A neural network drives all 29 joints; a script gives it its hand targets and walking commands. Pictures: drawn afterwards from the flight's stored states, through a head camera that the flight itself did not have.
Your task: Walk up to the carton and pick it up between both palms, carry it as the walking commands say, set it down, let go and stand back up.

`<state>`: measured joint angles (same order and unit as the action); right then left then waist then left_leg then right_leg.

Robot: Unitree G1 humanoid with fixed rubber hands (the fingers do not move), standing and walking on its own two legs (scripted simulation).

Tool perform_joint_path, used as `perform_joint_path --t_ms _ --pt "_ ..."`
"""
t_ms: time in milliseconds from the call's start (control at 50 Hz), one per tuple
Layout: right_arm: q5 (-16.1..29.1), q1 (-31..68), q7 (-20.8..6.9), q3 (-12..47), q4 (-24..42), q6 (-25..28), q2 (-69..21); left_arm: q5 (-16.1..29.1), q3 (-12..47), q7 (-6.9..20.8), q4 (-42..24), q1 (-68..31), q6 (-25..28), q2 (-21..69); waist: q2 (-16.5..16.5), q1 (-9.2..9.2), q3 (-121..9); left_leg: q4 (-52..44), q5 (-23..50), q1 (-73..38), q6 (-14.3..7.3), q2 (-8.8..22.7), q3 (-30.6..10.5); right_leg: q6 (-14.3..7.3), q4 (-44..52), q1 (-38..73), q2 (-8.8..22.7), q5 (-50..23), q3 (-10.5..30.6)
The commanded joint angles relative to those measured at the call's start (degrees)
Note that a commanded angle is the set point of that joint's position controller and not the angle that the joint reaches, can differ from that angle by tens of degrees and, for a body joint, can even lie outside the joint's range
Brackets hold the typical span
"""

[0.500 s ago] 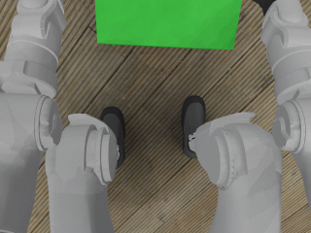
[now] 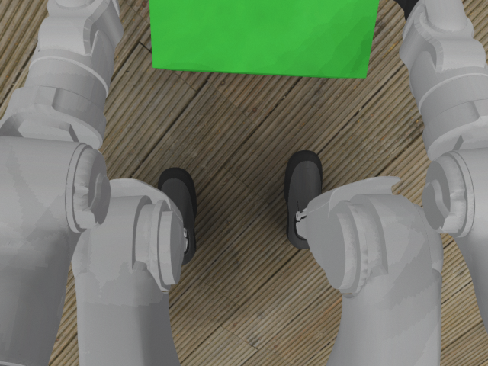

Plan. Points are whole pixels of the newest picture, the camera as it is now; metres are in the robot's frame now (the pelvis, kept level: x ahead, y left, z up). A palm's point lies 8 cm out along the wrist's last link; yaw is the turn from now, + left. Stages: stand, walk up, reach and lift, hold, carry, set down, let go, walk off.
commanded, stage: reach and lift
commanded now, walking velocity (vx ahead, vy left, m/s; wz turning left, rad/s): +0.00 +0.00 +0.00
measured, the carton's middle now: (260, 10) +0.52 -0.04 -0.30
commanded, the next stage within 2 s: none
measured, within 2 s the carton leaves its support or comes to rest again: leaves its support in 0.60 s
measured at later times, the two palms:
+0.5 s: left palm out of the picture +0.55 +0.15 -0.20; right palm out of the picture +0.51 -0.22 -0.21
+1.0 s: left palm out of the picture +0.57 +0.15 -0.14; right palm out of the picture +0.53 -0.22 -0.17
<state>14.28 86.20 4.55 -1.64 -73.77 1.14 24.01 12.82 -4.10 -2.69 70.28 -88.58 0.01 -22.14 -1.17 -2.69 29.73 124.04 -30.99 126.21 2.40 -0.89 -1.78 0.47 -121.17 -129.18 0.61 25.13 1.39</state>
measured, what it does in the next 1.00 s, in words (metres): stands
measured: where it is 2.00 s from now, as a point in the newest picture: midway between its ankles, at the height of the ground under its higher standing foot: (240, 223)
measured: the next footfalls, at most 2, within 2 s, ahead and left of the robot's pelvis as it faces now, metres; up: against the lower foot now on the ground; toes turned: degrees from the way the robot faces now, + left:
none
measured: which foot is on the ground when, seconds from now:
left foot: down 0.00-1.00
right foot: down 0.00-1.00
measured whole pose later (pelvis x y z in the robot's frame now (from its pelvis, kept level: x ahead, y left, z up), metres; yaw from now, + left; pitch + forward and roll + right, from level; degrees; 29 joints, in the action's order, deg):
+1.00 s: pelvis -0.01 +0.00 +0.00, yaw +0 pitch +29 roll +1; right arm 14.9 84.9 10.4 -0.2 -58.9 -13.4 24.0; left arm 11.9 -4.1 -6.7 56.3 -86.0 -8.9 -22.9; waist 1.5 -2.7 29.9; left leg 124.2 -29.7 124.0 2.1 -1.1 -1.8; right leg 0.5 -121.2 -126.7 0.5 24.0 1.4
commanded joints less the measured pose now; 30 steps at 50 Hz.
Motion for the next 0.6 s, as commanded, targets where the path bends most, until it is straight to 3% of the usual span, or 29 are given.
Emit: perform_joint_path --t_ms 0,20,40,60,80,100,120,140,160,180,200,220,240,260,280,300,320,360,380,400,420,440,460,480,500,520,540,560,580 --pt "5.7 22.0 -9.8 5.8 7.4 -1.4 -39.4 -2.3 12.4 9.0 -6.4 -21.0 -1.3 30.5 5.4 3.11 -63.9 -7.4 7.3 -18.1 -2.2 -1.4 3.2 0.6 3.0 28.2 -2.5 -9.5 -2.2" --pt "4.7 23.3 -10.1 5.0 8.3 -1.2 -37.7 -2.2 12.0 9.8 -7.3 -21.3 -1.8 31.3 4.5 2.14 -62.7 -7.8 7.4 -17.3 -2.2 -1.6 3.3 0.6 3.9 28.9 -2.6 -9.6 -2.5" --pt "4.5 22.3 -10.8 5.6 9.5 -1.8 -39.3 -3.5 10.5 10.1 -7.6 -21.0 -2.2 31.3 5.4 4.53 -62.4 -7.5 7.3 -15.1 -2.4 -1.7 4.1 0.3 4.2 28.1 -3.0 -9.8 -1.3" --pt "4.8 24.4 -11.3 5.6 8.6 -2.3 -41.5 -2.6 11.1 10.5 -7.4 -23.3 -2.5 31.4 4.8 4.73 -62.8 -8.1 8.0 -17.3 -2.5 -1.5 3.6 0.3 3.8 29.8 -2.7 -10.5 -1.5" --pt "4.5 23.2 -10.8 4.3 11.4 -1.7 -39.6 -1.1 13.0 11.0 -8.3 -21.7 -2.6 33.8 6.4 1.01 -64.9 -6.7 8.0 -16.1 -2.5 -1.5 3.8 0.3 3.5 30.3 -2.9 -11.3 -1.8" --pt "3.9 22.6 -11.1 5.2 8.0 -2.4 -42.3 -2.0 13.3 11.3 -8.0 -22.7 -2.7 33.8 5.4 2.66 -61.8 -7.9 7.4 -16.2 -2.6 -1.5 3.3 0.0 3.7 28.0 -2.3 -10.0 -2.0" --pt "4.7 24.5 -11.6 5.6 11.4 -2.3 -42.7 -2.4 11.7 11.3 -8.9 -20.9 -2.9 34.1 5.5 4.32 -63.5 -7.4 7.6 -16.3 -2.9 -1.8 4.1 0.4 3.6 28.6 -2.6 -9.9 -1.8" --pt "4.5 24.6 -11.8 7.1 11.6 -2.8 -42.7 -3.1 10.8 11.6 -6.3 -18.7 -3.2 35.9 4.0 4.48 -61.5 -7.5 9.0 -16.5 -3.0 -1.8 4.2 0.8 3.7 27.6 -2.3 -10.0 -2.1" --pt "4.8 24.5 -11.9 5.8 12.6 -2.8 -43.6 -2.4 12.0 11.7 -8.7 -20.4 -3.2 37.1 5.8 3.73 -64.5 -7.4 8.9 -18.2 -3.1 -2.0 4.5 1.0 3.3 27.9 -2.5 -9.7 -2.7" --pt "4.0 21.6 -12.0 6.0 10.5 -3.0 -43.0 -2.2 11.5 12.1 -8.5 -20.8 -3.4 35.7 4.9 2.71 -61.5 -8.5 8.1 -15.9 -2.8 -1.9 4.3 0.8 4.4 27.0 -2.6 -10.2 -2.4" --pt "3.7 23.9 -12.0 4.8 12.0 -3.1 -42.2 -1.3 12.6 12.2 -8.8 -20.8 -3.5 37.4 6.1 2.07 -63.6 -8.5 6.8 -17.8 -3.0 -2.1 3.6 0.4 3.8 28.2 -2.2 -7.8 -2.3" --pt "4.5 23.9 -11.8 6.6 14.1 -2.7 -43.6 -1.8 12.8 12.3 -10.7 -20.0 -3.5 38.8 5.5 2.98 -67.3 -7.7 9.6 -17.7 -2.6 -2.3 3.9 0.2 3.4 31.0 -2.7 -11.8 -2.0" --pt "4.6 24.1 -12.3 6.6 11.6 -3.2 -43.7 -2.2 12.6 12.0 -8.6 -20.1 -3.6 37.7 5.1 3.85 -64.7 -7.4 9.3 -18.4 -2.5 -1.8 4.2 0.5 3.3 28.3 -2.3 -10.5 -2.3" --pt "4.9 23.6 -12.0 6.8 13.0 -3.1 -45.0 -1.2 12.6 11.9 -10.7 -19.2 -3.5 39.1 3.9 3.17 -66.3 -7.9 11.2 -18.7 -3.1 -2.3 3.4 0.9 3.1 30.2 -2.5 -12.0 -3.1" --pt "5.4 23.7 -11.9 6.8 13.7 -2.9 -44.8 -0.6 14.5 12.0 -14.4 -22.3 -3.2 37.9 5.1 2.07 -68.7 -6.9 10.7 -19.1 -3.0 -2.0 3.5 0.1 3.2 30.3 -3.1 -12.9 -2.2" --pt "5.2 23.8 -11.6 7.2 15.0 -2.8 -44.7 -0.8 14.9 11.9 -12.1 -22.5 -3.7 37.7 4.4 2.09 -70.9 -7.8 10.5 -20.0 -2.9 -1.5 3.3 1.1 2.6 31.6 -2.6 -13.4 -3.7" --pt "5.1 25.8 -11.5 7.1 16.5 -2.6 -44.7 0.3 15.2 12.2 -14.7 -24.3 -3.4 38.5 6.3 2.51 -71.8 -6.1 12.3 -21.5 -2.2 -2.0 4.3 0.1 2.9 30.8 -3.1 -14.0 -2.5" --pt "6.9 24.4 -11.2 9.2 18.6 -2.6 -47.4 0.9 16.8 11.5 -19.1 -24.7 -2.9 39.3 5.1 2.22 -78.0 -6.0 14.6 -23.0 -2.4 -2.2 4.0 0.2 2.6 37.4 -3.6 -18.8 -2.4" --pt "7.7 25.3 -11.1 9.5 18.6 -2.8 -48.2 0.3 17.1 11.2 -16.6 -23.1 -3.2 38.9 5.8 2.79 -77.3 -6.9 13.8 -23.6 -2.7 -2.3 4.5 0.8 3.1 35.4 -3.6 -17.5 -2.8" --pt "7.4 26.5 -10.8 10.0 20.3 -2.8 -47.2 1.1 17.6 11.4 -19.2 -23.6 -3.0 40.7 7.3 2.51 -81.7 -5.8 15.7 -24.9 -2.1 -2.5 4.8 0.9 2.0 37.7 -3.2 -19.3 -3.2" --pt "8.1 28.1 -10.7 11.0 21.8 -2.6 -47.1 1.2 17.5 11.4 -18.0 -22.8 -3.4 40.6 4.2 2.88 -81.7 -5.5 16.0 -25.6 -2.3 -2.6 4.4 0.7 2.0 38.2 -3.5 -18.5 -3.2" --pt "7.9 27.0 -10.5 10.5 19.1 -2.8 -47.3 2.0 18.0 11.3 -17.5 -24.9 -3.3 40.0 4.6 1.58 -79.9 -5.5 12.8 -22.5 -2.3 -2.2 5.1 0.4 2.7 38.3 -3.2 -16.6 -3.3" --pt "9.3 27.4 -10.2 11.8 23.4 -2.5 -49.1 1.6 17.2 11.0 -18.3 -22.1 -3.2 41.2 4.8 2.95 -84.6 -6.6 14.5 -26.3 -2.8 -2.2 5.0 0.8 2.7 40.6 -3.8 -18.0 -3.5" --pt "10.2 29.1 -10.3 12.2 25.1 -2.7 -50.4 2.7 18.6 10.7 -25.1 -24.8 -2.7 40.8 5.5 3.52 -91.8 -5.4 20.1 -29.8 -2.4 -2.9 5.3 0.7 1.8 45.0 -4.1 -23.3 -3.4" --pt "10.0 29.0 -9.9 13.2 28.1 -2.5 -48.5 2.9 19.3 10.5 -24.1 -24.2 -3.3 41.5 5.0 2.01 -93.8 -5.6 20.0 -31.4 -2.4 -2.6 4.8 1.2 1.4 42.6 -4.0 -22.8 -4.8" --pt "10.4 30.7 -9.5 12.2 28.3 -2.3 -47.7 3.2 19.1 10.3 -22.5 -24.1 -3.5 41.1 5.0 2.32 -93.6 -5.3 18.6 -31.1 -2.2 -3.1 5.6 0.6 2.8 44.7 -4.3 -21.6 -4.0" --pt "11.0 26.6 -9.4 12.2 24.8 -2.8 -50.0 3.3 19.6 10.3 -26.5 -26.7 -3.3 40.3 5.2 0.96 -94.6 -5.1 18.5 -29.4 -2.2 -2.7 5.6 0.3 3.0 47.7 -4.7 -24.0 -3.2" --pt "10.8 29.2 -9.4 12.3 26.6 -2.9 -48.5 4.1 20.2 10.5 -25.8 -27.5 -3.8 41.2 5.3 0.55 -96.7 -6.2 18.7 -31.0 -1.9 -2.6 5.1 0.4 2.3 48.2 -3.7 -23.8 -4.4" --pt "10.6 29.4 -8.8 12.7 32.2 -3.0 -50.3 3.9 20.3 10.3 -29.4 -27.0 -3.9 43.3 7.2 1.19 -106.2 -6.2 21.3 -36.2 -1.9 -3.0 5.6 0.2 2.3 50.2 -5.2 -25.5 -4.7"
